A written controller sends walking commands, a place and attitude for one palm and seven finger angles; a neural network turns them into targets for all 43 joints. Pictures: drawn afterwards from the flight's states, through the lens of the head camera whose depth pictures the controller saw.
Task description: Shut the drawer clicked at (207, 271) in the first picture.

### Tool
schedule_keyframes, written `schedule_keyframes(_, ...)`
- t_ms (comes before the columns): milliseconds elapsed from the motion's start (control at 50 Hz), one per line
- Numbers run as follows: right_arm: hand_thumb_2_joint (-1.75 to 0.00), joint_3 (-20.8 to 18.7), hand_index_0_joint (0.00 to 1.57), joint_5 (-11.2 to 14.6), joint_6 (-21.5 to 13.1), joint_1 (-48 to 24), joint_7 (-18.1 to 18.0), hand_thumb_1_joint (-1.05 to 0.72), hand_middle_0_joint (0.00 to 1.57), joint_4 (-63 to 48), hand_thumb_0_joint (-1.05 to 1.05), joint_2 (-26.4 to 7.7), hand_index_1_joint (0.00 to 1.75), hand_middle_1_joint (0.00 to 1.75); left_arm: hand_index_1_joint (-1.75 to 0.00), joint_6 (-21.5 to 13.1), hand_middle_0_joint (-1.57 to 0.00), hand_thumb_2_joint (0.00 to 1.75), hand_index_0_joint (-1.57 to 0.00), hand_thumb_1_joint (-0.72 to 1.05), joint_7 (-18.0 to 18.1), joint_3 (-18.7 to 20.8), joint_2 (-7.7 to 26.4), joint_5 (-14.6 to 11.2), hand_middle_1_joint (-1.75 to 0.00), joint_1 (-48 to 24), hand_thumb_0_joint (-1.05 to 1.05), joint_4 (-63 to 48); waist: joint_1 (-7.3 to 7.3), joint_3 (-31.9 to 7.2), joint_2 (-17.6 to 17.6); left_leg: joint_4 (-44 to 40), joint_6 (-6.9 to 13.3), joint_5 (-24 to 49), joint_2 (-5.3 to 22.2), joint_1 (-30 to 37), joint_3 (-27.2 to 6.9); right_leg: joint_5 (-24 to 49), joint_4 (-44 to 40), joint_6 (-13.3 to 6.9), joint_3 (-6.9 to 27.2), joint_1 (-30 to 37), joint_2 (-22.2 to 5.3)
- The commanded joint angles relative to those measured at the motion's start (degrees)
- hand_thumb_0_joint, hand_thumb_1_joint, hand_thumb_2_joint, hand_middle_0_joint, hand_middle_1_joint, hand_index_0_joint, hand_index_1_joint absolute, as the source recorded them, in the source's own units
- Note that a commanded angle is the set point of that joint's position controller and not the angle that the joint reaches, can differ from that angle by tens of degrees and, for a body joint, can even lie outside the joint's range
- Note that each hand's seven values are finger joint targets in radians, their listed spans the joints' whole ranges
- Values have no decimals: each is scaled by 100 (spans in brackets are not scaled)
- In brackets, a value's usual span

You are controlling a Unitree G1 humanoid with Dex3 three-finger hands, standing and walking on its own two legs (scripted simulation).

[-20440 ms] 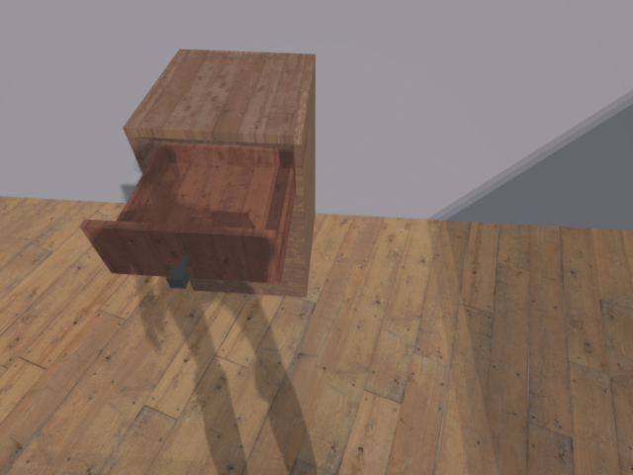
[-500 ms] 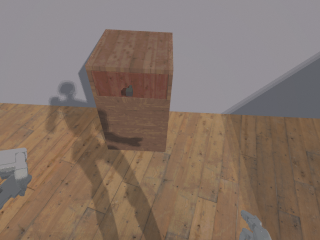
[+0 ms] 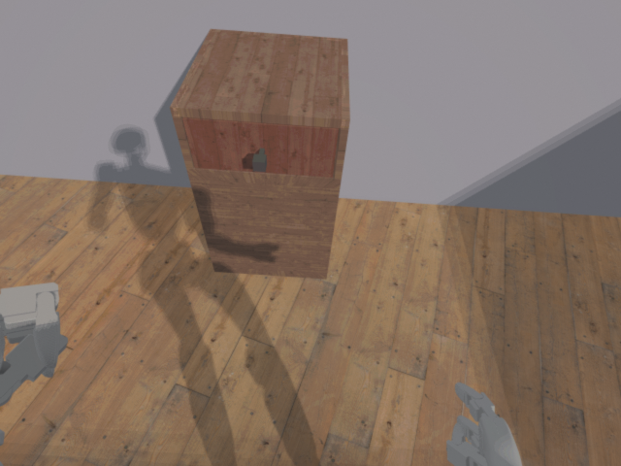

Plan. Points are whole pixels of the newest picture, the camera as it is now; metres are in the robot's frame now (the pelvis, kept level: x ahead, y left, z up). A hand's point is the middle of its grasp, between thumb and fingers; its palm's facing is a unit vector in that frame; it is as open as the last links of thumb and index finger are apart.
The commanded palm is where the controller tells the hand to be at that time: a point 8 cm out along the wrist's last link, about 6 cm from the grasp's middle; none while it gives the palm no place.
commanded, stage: let the arm hang, fingers relaxed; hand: left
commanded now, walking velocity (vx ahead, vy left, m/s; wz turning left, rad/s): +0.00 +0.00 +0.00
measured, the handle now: (260, 158) +0.83 +0.17 -0.16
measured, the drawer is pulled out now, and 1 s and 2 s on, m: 0.00 0.00 0.00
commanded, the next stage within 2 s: look to check the result in 1.10 s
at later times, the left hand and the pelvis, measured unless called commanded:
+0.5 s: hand out of the picture -0.05 +0.20 -0.17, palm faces +0.03 -0.97 -0.24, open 4.4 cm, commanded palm none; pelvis -0.01 -0.01 +0.00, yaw +1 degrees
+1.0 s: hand out of the picture +0.00 +0.15 -0.17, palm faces +0.05 -0.98 -0.20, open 7.2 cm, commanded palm none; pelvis -0.01 -0.02 +0.00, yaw +1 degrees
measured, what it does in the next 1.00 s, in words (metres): stands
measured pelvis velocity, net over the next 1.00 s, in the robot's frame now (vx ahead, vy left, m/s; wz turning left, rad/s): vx -0.01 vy -0.02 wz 0.01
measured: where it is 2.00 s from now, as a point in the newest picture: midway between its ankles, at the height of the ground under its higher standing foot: outside the picture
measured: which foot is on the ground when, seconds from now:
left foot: down 0.00-1.00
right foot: down 0.00-1.00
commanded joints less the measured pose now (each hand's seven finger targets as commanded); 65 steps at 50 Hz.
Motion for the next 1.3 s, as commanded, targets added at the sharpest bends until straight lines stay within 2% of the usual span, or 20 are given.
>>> schedule_keyframes(0, -90, -615, 20, 99, -120, -169, 458, -90, 20, 493, 0, -1329, 30, 30, -156, 1031, -136, 90, -136, 90, -738, -1347, 98, 366, -156, -699, 0, 3936, -150, -952, 322, 470, -48, 2254, 510, -32, -514, 1595, 574, -263, 364, -339, -534)
schedule_keyframes(20, -90, -518, 20, 52, 5, -69, 444, -90, 20, 475, 0, -1141, 30, 30, -151, 1118, -132, 90, -132, 90, -745, -1459, -88, 350, -151, -860, 0, 4118, -128, -1023, 106, 452, 47, 1749, 564, -145, -644, 918, 619, -271, 252, -428, -467)
schedule_keyframes(60, -90, -434, 20, -46, 139, -28, 415, -90, 20, 449, 0, -1115, 30, 30, -143, 1177, -124, 90, -124, 90, -736, -1542, -61, 366, -143, -1227, 0, 4675, -77, -1011, -501, 313, 192, 1746, 600, -311, -890, 873, 671, -268, 193, -222, -392)
schedule_keyframes(100, -90, -421, 20, -108, 230, -83, 382, -90, 20, 591, 0, -1184, 30, 30, -134, 1227, -116, 90, -116, 90, -717, -1579, 57, 366, -134, -1607, 0, 5436, -28, -851, -902, 246, 206, 1713, 532, -420, -880, 1090, 562, -317, 286, -5, -433)
schedule_keyframes(120, -90, -414, 20, -126, 281, -130, 368, -90, 20, 707, 0, -1214, 30, 30, -130, 1257, -112, 90, -112, 90, -700, -1610, 95, 356, -130, -1769, 0, 5853, -19, -763, -781, 149, 192, 1640, 499, -372, -880, 1011, 499, -342, 347, -8, -438)
schedule_keyframes(160, -90, -344, 20, -150, 363, -182, 349, -90, 20, 958, 0, -1138, 30, 30, -121, 1310, -104, 90, -104, 90, -672, -1696, 93, 321, -121, -1962, 0, 6630, 29, -522, 93, -133, 166, 1646, 498, -361, -845, 782, 403, -327, 400, 55, -401)
schedule_keyframes(200, -90, -277, 20, -132, 420, -169, 327, -90, 20, 1232, 0, -1005, 30, 30, -112, 1325, -96, 90, -96, 90, -662, -1787, 65, 285, -112, -2034, 0, 7332, 48, -455, 502, -337, 123, 1287, 488, -283, -809, 411, 173, -291, 443, 127, -364)
schedule_keyframes(240, -90, -234, 20, -95, 469, -51, 307, -90, 20, 1472, 0, -915, 30, 30, -104, 1320, -88, 90, -88, 90, -665, -1856, 17, 263, -104, -2030, 0, 7859, 39, -289, 514, -519, 108, 679, 507, -307, -845, -24, -107, -280, 454, 84, -329)
schedule_keyframes(280, -90, -218, 20, -97, 493, 121, 279, -90, 20, 1745, 0, -778, 30, 30, -95, 1290, -80, 90, -80, 90, -662, -1882, -120, 223, -95, -1912, 0, 8319, 29, -322, 889, -609, 94, 364, 494, -198, -780, -109, -311, -312, 497, 112, -362)
schedule_keyframes(320, -90, -229, 20, -99, 509, 302, 255, -90, 20, 1945, 0, -675, 30, 30, -86, 1279, -72, 90, -72, 90, -661, -1860, -227, 237, -86, -1852, 0, 8635, 15, -258, 994, -682, 90, 97, 492, -230, -759, -160, -422, -342, 460, 129, -352)
schedule_keyframes(340, -90, -238, 20, -80, 512, 428, 247, -90, 20, 2033, 0, -667, 30, 30, -82, 1261, -68, 90, -68, 90, -659, -1865, -185, 236, -82, -1793, 0, 8770, 24, -313, 714, -623, 101, 246, 501, -151, -787, -45, -454, -347, 442, 171, -360)
schedule_keyframes(380, -90, -243, 20, -71, 508, 627, 226, -90, 20, 2229, 0, -608, 30, 30, -73, 1243, -60, 90, -60, 90, -658, -1909, -251, 208, -73, -1789, 0, 8990, -18, -383, 467, -581, 94, 432, 520, 49, -745, 39, -497, -359, 405, 135, -399)
schedule_keyframes(440, -90, -249, 20, -48, 515, 832, 208, -90, 20, 2443, 0, -548, 30, 30, -60, 1245, -48, 90, -48, 90, -640, -1944, -300, 202, -60, -1709, 0, 9246, -12, -150, 399, -643, 109, 475, 545, 28, -748, -11, -513, -358, 350, 16, -385)
schedule_keyframes(500, -90, -236, 20, -46, 512, 1004, 188, -90, 20, 2631, 0, -437, 30, 30, -47, 1251, -36, 90, -36, 90, -621, -1968, -383, 196, -47, -1636, 0, 9449, -14, -24, 150, -709, 118, 447, 561, 24, -734, -89, -520, -359, 313, -31, -389)
schedule_keyframes(580, -90, -235, 20, -55, 518, 1135, 175, -90, 20, 2788, 0, -337, 30, 30, -30, 1257, -20, 90, -20, 90, -595, -1970, -482, 197, -30, -1574, 0, 9573, -22, 130, 126, -771, 108, 210, 548, -38, -716, -291, -520, -353, 317, -138, -353)
schedule_keyframes(780, -90, -254, 20, -75, 477, 1211, 160, -90, 20, 2946, 0, -51, 30, 30, -30, 1227, -20, 90, -20, 90, -554, -1902, -706, 211, -30, -1556, 0, 9591, -3, 200, 108, -737, 76, 360, 487, -88, -620, -230, -506, -358, 334, -139, -351)
schedule_keyframes(860, -90, -264, 20, -81, 487, 1204, 152, -90, 20, 2954, 0, 16, 30, 30, -30, 1222, -20, 90, -20, 90, -551, -1891, -747, 213, -30, -1593, 0, 9584, -13, 342, 291, -733, 51, 307, 475, -160, -594, -268, -549, -370, 382, -200, -334)
schedule_keyframes(900, -90, -266, 20, -84, 481, 1222, 154, -90, 20, 2957, 0, 16, 30, 30, -30, 1215, -20, 90, -20, 90, -559, -1877, -723, 211, -30, -1602, 0, 9573, -9, 271, 154, -709, 46, 363, 470, -117, -569, -233, -560, -376, 374, -158, -353)
schedule_keyframes(1060, -90, -278, 20, -81, 464, 1220, 143, -90, 20, 2951, 0, -16, 30, 30, -30, 1192, -20, 90, -20, 90, -559, -1857, -735, 206, -30, -1633, 0, 9542, -19, 107, 214, -663, 35, 610, 511, 34, -560, -31, -544, -392, 360, -77, -367)
schedule_keyframes(1280, -90, -258, 20, -85, 500, 1257, 138, -90, 20, 2999, 0, 5, 30, 30, -30, 1189, -20, 90, -20, 90, -556, -1866, -765, 197, -30, -1599, 0, 9601, -40, 216, 138, -628, -13, 471, 478, 66, -501, -334, -715, -421, 415, -176, -372)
